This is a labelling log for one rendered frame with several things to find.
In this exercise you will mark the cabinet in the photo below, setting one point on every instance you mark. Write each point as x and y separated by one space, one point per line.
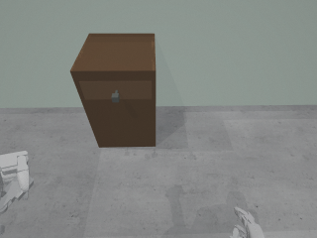
119 57

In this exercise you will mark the robot left hand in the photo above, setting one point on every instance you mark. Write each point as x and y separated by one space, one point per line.
15 172

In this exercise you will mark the drawer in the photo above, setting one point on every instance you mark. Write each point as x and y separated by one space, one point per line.
127 89

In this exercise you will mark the handle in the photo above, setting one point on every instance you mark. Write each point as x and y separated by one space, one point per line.
115 97

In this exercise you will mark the robot right hand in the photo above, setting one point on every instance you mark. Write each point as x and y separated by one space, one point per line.
253 230

